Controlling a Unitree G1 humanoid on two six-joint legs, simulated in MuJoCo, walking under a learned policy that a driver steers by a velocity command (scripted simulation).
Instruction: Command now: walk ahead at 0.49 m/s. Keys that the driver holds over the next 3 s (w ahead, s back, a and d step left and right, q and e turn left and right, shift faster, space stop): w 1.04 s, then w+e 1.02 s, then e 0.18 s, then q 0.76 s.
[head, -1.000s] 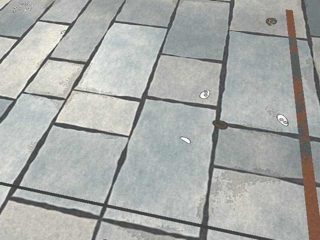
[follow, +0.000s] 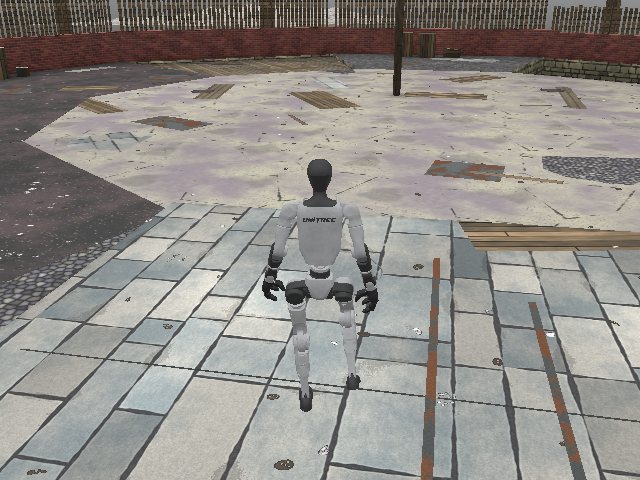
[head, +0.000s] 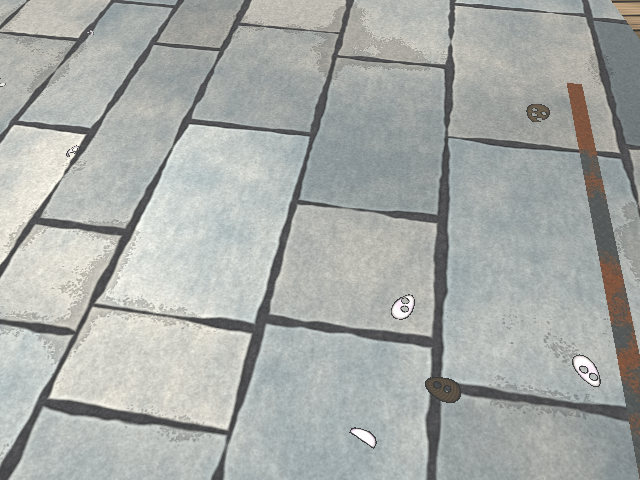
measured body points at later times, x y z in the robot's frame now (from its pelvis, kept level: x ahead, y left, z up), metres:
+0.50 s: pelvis +0.28 -0.08 +0.00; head +0.29 -0.10 +0.45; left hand +0.34 +0.18 -0.12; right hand +0.36 -0.35 -0.14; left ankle +0.27 +0.08 -0.66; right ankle +0.30 -0.16 -0.74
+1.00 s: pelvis +0.55 -0.01 -0.01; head +0.58 +0.00 +0.44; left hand +0.58 +0.25 -0.15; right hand +0.67 -0.27 -0.13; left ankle +0.61 +0.07 -0.74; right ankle +0.44 -0.16 -0.65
